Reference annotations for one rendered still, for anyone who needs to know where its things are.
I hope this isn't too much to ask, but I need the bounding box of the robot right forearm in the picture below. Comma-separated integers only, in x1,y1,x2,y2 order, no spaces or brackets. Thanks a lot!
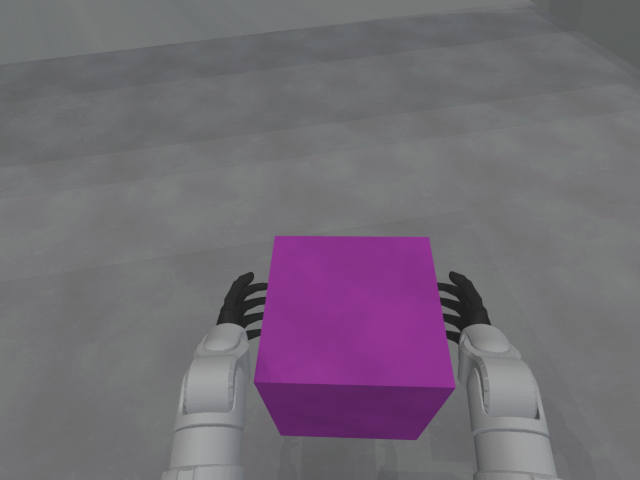
458,324,562,480

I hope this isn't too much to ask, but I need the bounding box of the robot right hand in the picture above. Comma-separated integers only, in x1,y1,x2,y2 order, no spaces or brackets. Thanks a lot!
437,271,491,345

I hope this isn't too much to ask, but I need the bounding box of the robot left hand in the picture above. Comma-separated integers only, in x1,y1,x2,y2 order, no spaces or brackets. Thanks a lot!
216,272,268,340

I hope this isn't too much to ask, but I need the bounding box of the robot left forearm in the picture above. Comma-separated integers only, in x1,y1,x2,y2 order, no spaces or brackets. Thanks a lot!
160,323,251,480

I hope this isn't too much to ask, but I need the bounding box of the carton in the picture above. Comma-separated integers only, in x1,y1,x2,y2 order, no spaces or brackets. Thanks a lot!
254,236,456,440

